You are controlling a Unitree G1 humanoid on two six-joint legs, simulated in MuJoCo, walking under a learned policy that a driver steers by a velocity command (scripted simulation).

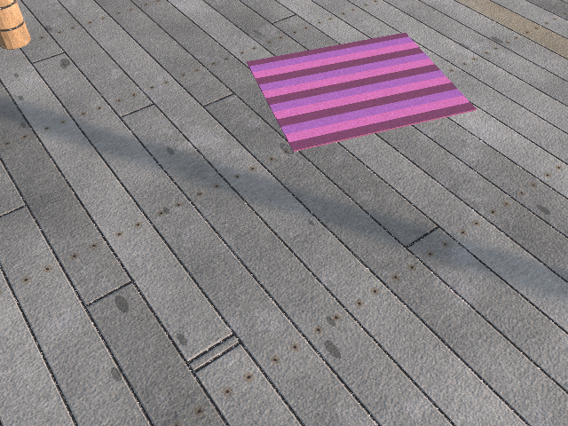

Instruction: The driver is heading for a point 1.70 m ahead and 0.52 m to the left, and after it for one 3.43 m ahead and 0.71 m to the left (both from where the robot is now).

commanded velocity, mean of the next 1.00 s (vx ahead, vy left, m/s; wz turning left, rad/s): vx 0.01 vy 0.00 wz -0.02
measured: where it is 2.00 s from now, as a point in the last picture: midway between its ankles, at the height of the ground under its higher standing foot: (284, 418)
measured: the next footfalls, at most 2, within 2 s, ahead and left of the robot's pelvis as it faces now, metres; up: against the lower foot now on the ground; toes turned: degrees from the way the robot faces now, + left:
left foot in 1.58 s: +0.43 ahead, +0.15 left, +0.00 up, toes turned +2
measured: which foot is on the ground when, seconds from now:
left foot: down 0.00-1.00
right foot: down 0.00-1.00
